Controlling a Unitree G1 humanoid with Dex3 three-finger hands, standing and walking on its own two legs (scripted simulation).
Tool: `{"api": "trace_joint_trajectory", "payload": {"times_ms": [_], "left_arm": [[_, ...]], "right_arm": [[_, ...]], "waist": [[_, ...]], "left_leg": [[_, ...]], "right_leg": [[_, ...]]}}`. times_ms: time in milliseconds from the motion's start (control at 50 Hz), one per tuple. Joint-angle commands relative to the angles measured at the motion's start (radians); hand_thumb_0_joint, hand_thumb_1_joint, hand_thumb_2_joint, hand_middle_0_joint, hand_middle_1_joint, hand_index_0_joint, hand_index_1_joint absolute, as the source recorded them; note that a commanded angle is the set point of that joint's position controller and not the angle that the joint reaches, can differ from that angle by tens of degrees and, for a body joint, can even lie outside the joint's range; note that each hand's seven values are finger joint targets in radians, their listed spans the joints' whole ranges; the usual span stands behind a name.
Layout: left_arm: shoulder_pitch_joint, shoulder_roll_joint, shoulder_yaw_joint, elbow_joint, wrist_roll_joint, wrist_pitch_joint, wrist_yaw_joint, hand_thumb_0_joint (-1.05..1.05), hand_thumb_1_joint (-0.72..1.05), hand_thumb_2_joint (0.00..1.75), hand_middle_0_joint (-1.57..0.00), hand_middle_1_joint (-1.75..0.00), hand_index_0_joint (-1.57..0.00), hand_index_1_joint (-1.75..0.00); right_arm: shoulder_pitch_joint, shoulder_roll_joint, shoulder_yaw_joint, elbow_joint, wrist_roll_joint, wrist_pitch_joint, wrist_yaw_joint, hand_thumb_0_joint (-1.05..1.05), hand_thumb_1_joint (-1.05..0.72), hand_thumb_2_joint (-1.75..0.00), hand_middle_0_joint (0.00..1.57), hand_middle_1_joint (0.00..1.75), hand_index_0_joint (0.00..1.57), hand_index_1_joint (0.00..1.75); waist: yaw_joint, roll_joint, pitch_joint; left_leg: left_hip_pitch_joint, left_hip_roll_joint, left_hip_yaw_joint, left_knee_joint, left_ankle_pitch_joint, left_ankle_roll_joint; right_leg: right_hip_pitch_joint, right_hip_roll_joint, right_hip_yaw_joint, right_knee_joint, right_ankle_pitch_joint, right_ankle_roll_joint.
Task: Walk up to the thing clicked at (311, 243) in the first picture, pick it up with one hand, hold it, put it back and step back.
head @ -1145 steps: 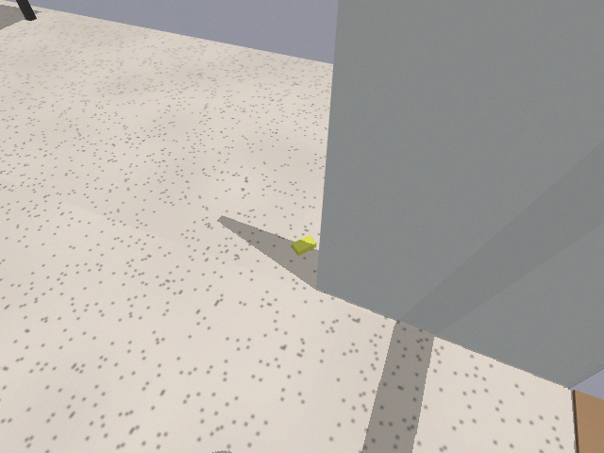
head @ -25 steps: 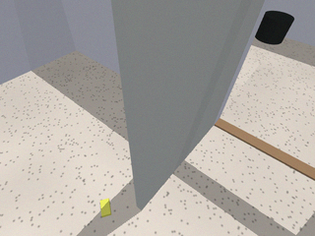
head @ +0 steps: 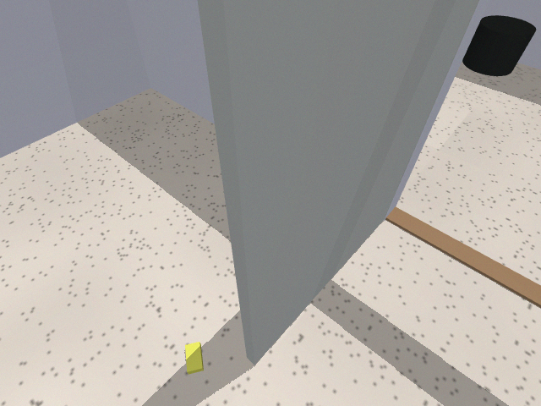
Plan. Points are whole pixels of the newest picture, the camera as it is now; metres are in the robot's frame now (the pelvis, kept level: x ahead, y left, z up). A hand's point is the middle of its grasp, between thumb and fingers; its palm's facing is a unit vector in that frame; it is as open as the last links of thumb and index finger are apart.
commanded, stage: walk up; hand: left
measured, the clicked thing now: (194, 357) +0.42 +0.27 -0.77
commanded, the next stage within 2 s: stand in 0.38 s
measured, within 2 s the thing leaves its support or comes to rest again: neither
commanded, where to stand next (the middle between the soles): +0.04 -0.01 m, yaw +1 degrees
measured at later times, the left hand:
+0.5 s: hand out of the picture +0.09 +0.25 -0.16, palm faces -0.01 -0.94 -0.33, open 7.4 cm
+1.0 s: hand out of the picture +0.07 +0.25 -0.16, palm faces -0.01 -0.94 -0.34, open 7.4 cm
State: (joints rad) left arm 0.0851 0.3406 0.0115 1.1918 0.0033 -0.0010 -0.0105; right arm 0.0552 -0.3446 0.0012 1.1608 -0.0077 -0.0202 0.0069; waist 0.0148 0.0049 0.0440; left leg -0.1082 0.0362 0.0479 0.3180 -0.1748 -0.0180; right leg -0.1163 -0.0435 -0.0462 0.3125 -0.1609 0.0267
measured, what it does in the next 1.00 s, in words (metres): stands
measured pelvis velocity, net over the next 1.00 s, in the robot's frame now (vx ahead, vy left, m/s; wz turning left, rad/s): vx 0.00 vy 0.00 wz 0.00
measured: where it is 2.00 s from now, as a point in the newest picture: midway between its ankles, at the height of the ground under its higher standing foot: outside the picture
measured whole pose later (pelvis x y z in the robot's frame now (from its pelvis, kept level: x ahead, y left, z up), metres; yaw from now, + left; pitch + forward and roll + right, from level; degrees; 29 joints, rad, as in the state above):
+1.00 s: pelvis +0.00 +0.00 +0.00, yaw +0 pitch -2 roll +0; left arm 0.11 0.35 0.00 1.15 0.01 -0.01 -0.01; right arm 0.10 -0.35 0.00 1.15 -0.02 -0.01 0.01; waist 0.00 0.01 0.04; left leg -0.10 0.04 0.04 0.31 -0.17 -0.03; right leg -0.11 -0.04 -0.05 0.31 -0.16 0.02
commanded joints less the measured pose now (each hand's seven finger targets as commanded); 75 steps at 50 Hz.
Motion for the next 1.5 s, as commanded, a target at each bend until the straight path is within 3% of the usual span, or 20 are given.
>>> {"api": "trace_joint_trajectory", "payload": {"times_ms": [0, 280, 400, 780, 1040, 1340, 1480], "left_arm": [[-0.061, 0.208, 0.037, -0.071, 0.006, -0.022, 0.011, 0.00, 0.90, 0.90, -0.20, -0.30, -0.20, -0.30], [-0.070, 0.208, 0.045, -0.088, 0.010, -0.020, 0.012, 0.00, 0.90, 0.90, -0.20, -0.30, -0.20, -0.30], [-0.055, 0.220, 0.042, -0.095, 0.005, -0.027, 0.015, 0.00, 0.90, 0.90, -0.20, -0.30, -0.20, -0.30], [-0.033, 0.223, 0.032, -0.107, 0.008, -0.026, 0.015, 0.00, 0.90, 0.90, -0.20, -0.30, -0.20, -0.30], [-0.017, 0.224, 0.028, -0.115, 0.005, -0.032, 0.015, 0.00, 0.90, 0.90, -0.20, -0.30, -0.20, -0.30], [-0.002, 0.222, 0.025, -0.115, 0.005, -0.030, 0.015, 0.00, 0.90, 0.90, -0.20, -0.30, -0.20, -0.30], [-0.012, 0.228, 0.029, -0.122, 0.007, -0.031, 0.017, 0.00, 0.90, 0.90, -0.20, -0.30, -0.20, -0.30]], "right_arm": [[-0.045, -0.219, -0.043, -0.053, 0.003, -0.017, -0.014, 0.00, -0.90, -0.90, 0.20, 0.30, 0.20, 0.30], [-0.023, -0.218, -0.044, -0.056, 0.000, -0.016, -0.015, 0.00, -0.90, -0.90, 0.20, 0.30, 0.20, 0.30], [-0.025, -0.215, -0.039, -0.066, -0.004, -0.016, -0.015, 0.00, -0.90, -0.90, 0.20, 0.30, 0.20, 0.30], [-0.009, -0.218, -0.040, -0.074, -0.004, -0.009, -0.010, 0.00, -0.90, -0.90, 0.20, 0.30, 0.20, 0.30], [0.004, -0.219, -0.040, -0.074, -0.004, -0.009, -0.009, 0.00, -0.90, -0.90, 0.20, 0.30, 0.20, 0.30], [0.008, -0.219, -0.038, -0.076, -0.003, -0.006, -0.008, 0.00, -0.90, -0.90, 0.20, 0.30, 0.20, 0.30], [0.013, -0.218, -0.038, -0.081, -0.005, -0.008, -0.009, 0.00, -0.90, -0.90, 0.20, 0.30, 0.20, 0.30]], "waist": [[-0.014, -0.007, -0.086], [-0.018, -0.005, -0.093], [-0.015, 0.009, -0.092], [-0.015, -0.001, -0.057], [-0.017, -0.004, -0.072], [-0.014, 0.000, -0.047], [-0.016, -0.010, -0.072]], "left_leg": [[0.015, 0.105, -0.086, -0.053, 0.124, 0.028], [0.000, 0.103, -0.086, -0.050, 0.125, 0.029], [0.022, 0.117, -0.095, -0.048, 0.211, 0.019], [0.009, 0.111, -0.099, -0.068, 0.072, 0.024], [0.027, 0.112, -0.100, -0.056, 0.119, 0.025], [0.001, 0.107, -0.100, -0.060, 0.075, 0.023], [0.009, 0.112, -0.098, -0.051, 0.121, 0.026]], "right_leg": [[0.016, -0.100, 0.092, -0.051, 0.121, -0.029], [0.044, -0.098, 0.090, -0.048, 0.129, -0.034], [0.045, -0.107, 0.090, -0.035, 0.184, -0.034], [0.003, -0.102, 0.093, -0.064, 0.064, -0.035], [0.001, -0.104, 0.097, -0.055, 0.097, -0.037], [-0.005, -0.099, 0.097, -0.062, 0.058, -0.038], [0.020, -0.106, 0.098, -0.053, 0.123, -0.039]]}}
